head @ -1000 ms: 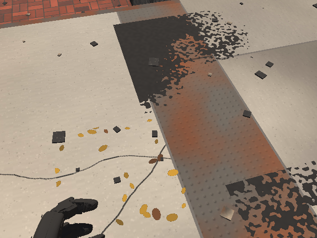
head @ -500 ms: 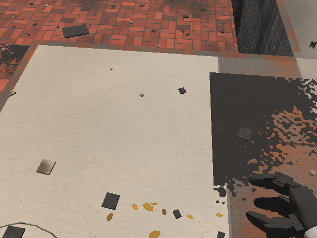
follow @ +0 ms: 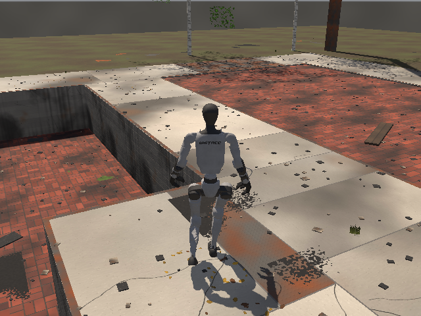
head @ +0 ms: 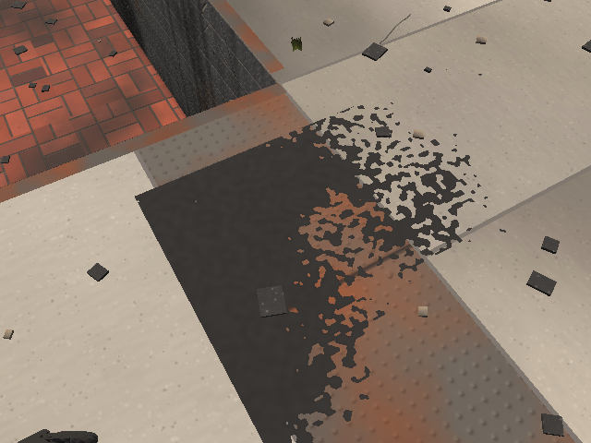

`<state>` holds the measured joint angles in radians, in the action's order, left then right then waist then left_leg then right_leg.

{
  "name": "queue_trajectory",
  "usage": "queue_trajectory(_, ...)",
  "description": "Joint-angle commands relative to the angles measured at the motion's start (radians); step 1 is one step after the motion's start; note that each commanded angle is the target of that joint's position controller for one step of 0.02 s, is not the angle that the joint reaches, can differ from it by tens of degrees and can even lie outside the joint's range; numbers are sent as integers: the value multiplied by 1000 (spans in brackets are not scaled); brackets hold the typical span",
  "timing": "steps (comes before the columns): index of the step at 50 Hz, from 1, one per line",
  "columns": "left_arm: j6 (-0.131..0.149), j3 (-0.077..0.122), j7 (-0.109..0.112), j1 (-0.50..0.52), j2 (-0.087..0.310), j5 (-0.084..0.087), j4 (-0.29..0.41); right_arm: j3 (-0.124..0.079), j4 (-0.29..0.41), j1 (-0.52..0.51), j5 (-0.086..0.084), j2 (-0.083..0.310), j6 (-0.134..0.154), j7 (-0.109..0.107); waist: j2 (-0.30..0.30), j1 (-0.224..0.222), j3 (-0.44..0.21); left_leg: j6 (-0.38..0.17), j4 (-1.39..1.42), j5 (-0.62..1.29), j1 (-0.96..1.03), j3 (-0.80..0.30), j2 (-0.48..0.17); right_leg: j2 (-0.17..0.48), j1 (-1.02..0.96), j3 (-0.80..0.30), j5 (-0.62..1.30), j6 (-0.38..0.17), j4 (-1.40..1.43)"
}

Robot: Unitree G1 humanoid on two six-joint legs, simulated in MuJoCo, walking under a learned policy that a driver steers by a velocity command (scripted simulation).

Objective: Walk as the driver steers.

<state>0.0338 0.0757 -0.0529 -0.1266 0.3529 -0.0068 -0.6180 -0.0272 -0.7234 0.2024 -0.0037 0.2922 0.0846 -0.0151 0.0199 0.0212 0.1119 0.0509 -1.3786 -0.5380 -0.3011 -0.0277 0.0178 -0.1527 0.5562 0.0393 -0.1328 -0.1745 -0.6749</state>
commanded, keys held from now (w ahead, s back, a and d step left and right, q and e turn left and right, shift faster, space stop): e+shift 0.56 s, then shift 0.44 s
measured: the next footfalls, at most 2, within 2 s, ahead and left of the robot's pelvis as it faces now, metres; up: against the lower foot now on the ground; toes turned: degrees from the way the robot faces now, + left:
left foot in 0.40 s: +0.30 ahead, +0.14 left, +0.00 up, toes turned -34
right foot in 0.82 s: +0.08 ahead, -0.02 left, +0.00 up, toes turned -42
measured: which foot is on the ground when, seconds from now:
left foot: up 0.00-0.38, down 0.40-0.82, up 0.84-1.00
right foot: down 0.00-0.38, up 0.40-0.80, down 0.82-1.00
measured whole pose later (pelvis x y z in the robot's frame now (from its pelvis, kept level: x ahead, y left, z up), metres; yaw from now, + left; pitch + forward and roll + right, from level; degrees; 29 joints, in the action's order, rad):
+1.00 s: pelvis +0.12 +0.08 +0.04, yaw -44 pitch +2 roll +1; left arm -0.01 0.02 0.01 -0.20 0.23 -0.02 -0.63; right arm -0.08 -0.75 0.20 0.00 0.32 -0.03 -0.03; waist -0.05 0.01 0.01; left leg 0.07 -0.96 -0.36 -0.49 0.00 -0.04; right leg -0.02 0.25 -0.03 -0.25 -0.04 -0.48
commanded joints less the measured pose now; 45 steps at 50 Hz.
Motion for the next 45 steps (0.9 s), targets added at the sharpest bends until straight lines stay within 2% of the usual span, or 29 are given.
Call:
queue_trajectory(1, 12, 42, 9, -44, 141, 34, 123, -37, 126, 23, 15, 194, 9, -8, -124, -11, -322, 0, -65, 78, -427, -151, -14, 356, -579, -713, 166, -197, 346)
queue_trajectory(3, 3, 42, 23, -3, 137, 19, 128, -45, 128, 17, 20, 192, -20, -20, -88, 30, -234, 16, 67, 86, -327, -149, -26, 285, -364, -593, 339, -163, 357)
queue_trajectory(4, -2, 43, 32, 1, 128, 19, 121, -44, 128, 12, 24, 171, -26, -22, -75, 33, -220, 26, 138, 86, -296, -140, -29, 255, -307, -535, 434, -150, 339)
queue_trajectory(6, -15, 47, 58, -24, 134, 22, 105, -30, 138, -26, 32, 109, -26, -27, -71, 20, -248, 44, 271, 146, -271, -117, -3, 209, -272, -472, 585, -121, 293)
queue_trajectory(7, -27, 49, 71, -33, 141, 25, 102, -26, 144, -47, 28, 90, -30, -29, -57, 14, -274, 54, 325, 187, -268, -116, 15, 196, -283, -472, 588, -105, 278)
queue_trajectory(9, -56, 51, 92, -24, 144, 35, 109, -25, 147, -80, 16, 77, -41, -28, -12, 6, -308, 63, 414, 282, -257, -125, 39, 173, -297, -482, 461, -60, 263)
queue_trajectory(11, -75, 49, 104, -13, 133, 41, 120, -29, 153, -126, 9, 77, -48, -24, 40, -11, -286, 57, 499, 344, -247, -136, 55, 150, -283, -509, 255, -18, 269)
queue_trajectory(13, -84, 48, 105, -20, 123, 36, 126, -34, 161, -173, 8, 78, -45, -20, 91, -32, -246, 49, 583, 357, -230, -146, 66, 142, -273, -553, 110, -3, 275)
queue_trajectory(15, -86, 50, 102, -30, 113, 31, 130, -41, 166, -201, 7, 86, -34, -14, 130, -49, -221, 38, 679, 341, -196, -159, 73, 143, -289, -604, 69, 1, 257)
queue_trajectory(18, -87, 49, 94, -12, 100, 33, 144, -64, 143, -156, 0, 116, -16, -2, 165, -29, -220, 10, 904, 376, -38, -161, 63, 128, -296, -667, 58, 32, 189)
queue_trajectory(19, -88, 42, 90, -16, 79, 40, 144, -73, 127, -121, -1, 122, -14, 0, 122, -15, -224, -17, 1029, 495, 72, -155, 12, 82, -250, -636, -104, 64, 109)
queue_trajectory(20, -90, 23, 84, -108, 11, 34, 131, -81, 139, -126, 13, 165, -24, -6, -43, -62, -287, -110, 1023, 562, 248, -305, -199, 2, -132, -513, -458, 112, -96)
queue_trajectory(21, -85, 31, 75, -145, 44, 41, 155, -86, 155, -129, 48, 199, -43, -8, -263, -97, -285, -266, 1043, 688, 265, -511, -379, -85, 22, -327, -576, 163, -298)
queue_trajectory(22, -71, 56, 67, -113, 147, 33, 154, -89, 158, -114, 49, 164, -43, -11, -268, -67, -263, -325, 1078, 571, 218, -589, -427, 19, 99, -283, -479, 213, -466)
queue_trajectory(23, -74, 68, 65, -101, 184, 40, 132, -76, 174, -154, 40, 114, -47, -18, -198, -60, -220, -295, 1076, 437, 173, -470, -357, 68, 106, -256, -387, 231, -526)
queue_trajectory(24, -86, 68, 70, -114, 171, 37, 110, -68, 183, -184, 29, 93, -59, -28, -149, -64, -189, -251, 1071, 364, 132, -366, -290, 88, 106, -226, -318, 244, -582)
queue_trajectory(25, -96, 61, 73, -137, 151, 30, 102, -63, 191, -198, 21, 93, -67, -38, -130, -63, -169, -235, 1074, 383, 94, -295, -260, 97, 109, -187, -271, 255, -657)
queue_trajectory(27, -99, 43, 72, -131, 103, 34, 112, -60, 182, -184, 26, 100, -78, -49, -124, -50, -143, -230, 1095, 446, 68, -175, -223, 132, 110, -107, -218, 264, -651)
queue_trajectory(29, -93, 28, 75, -75, 70, 36, 132, -65, 160, -125, 35, 113, -85, -50, -145, -6, -162, -253, 1097, 482, 131, -130, -229, 171, 123, -72, -206, 276, -569)
queue_trajectory(32, -84, 10, 73, -46, 32, 24, 143, -76, 138, -92, 26, 139, -93, -35, -157, 15, -207, -287, 1088, 502, 172, -105, -259, 194, 46, -65, -264, 275, -410)
queue_trajectory(34, -79, 0, 67, -56, 17, 17, 134, -84, 132, -112, 15, 161, -96, -21, -176, 9, -221, -289, 1086, 491, 138, -74, -267, 192, -60, -42, -291, 253, -280)
queue_trajectory(37, -80, 4, 57, -90, 32, 17, 109, -84, 110, -98, -5, 168, -95, -7, -208, 3, -220, -287, 1069, 471, 123, -79, -294, 169, -170, -14, -277, 215, -92)
queue_trajectory(39, -80, 7, 50, -167, 25, 14, 69, -78, 88, -94, -26, 162, -95, -5, -197, -43, -223, -248, 996, 530, 85, -52, -284, 136, -314, 16, -142, 163, 162)
queue_trajectory(40, -80, 11, 49, -191, 38, 11, 56, -71, 59, -37, -35, 136, -93, -3, -166, -47, -221, -187, 941, 491, 19, -15, -254, 131, -421, -7, -68, 130, 275)
queue_trajectory(41, -81, 22, 56, -202, 96, 9, 63, -50, 61, -6, -6, 66, -86, 8, 31, -22, -238, -81, 741, 281, -141, 83, -167, 307, -560, -254, 70, 71, 329)
queue_trajectory(42, -83, 39, 60, -150, 191, -14, 79, -41, 115, -62, 22, 45, -73, 8, 287, -19, -192, -10, 615, -47, -345, 133, -48, 530, -490, -497, 211, -101, 345)
queue_trajectory(43, -62, 27, 60, -156, 137, -41, 90, -64, 123, -145, 16, 119, -73, -4, 183, -90, -197, -2, 427, -67, -316, 25, -75, 529, -408, -483, 176, -150, 369)
queue_trajectory(44, -44, 11, 59, -108, 98, -44, 78, -72, 108, -127, 0, 126, -81, -6, 156, -55, -182, -9, 359, -10, -306, 2, -76, 478, -376, -406, 142, -114, 371)
queue_trajectory(45, -33, 8, 60, -51, 83, -26, 77, -74, 74, -79, 1, 113, -92, -12, 129, -25, -169, -3, 342, 56, -299, -2, -79, 414, -370, -336, 104, -62, 363)
Velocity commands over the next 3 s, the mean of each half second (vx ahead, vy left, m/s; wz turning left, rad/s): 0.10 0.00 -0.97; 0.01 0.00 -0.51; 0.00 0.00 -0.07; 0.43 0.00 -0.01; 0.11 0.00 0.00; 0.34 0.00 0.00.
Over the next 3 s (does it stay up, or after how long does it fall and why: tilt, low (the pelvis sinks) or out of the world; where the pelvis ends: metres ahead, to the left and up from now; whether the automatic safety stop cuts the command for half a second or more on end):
stays up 0.47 -0.19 0.03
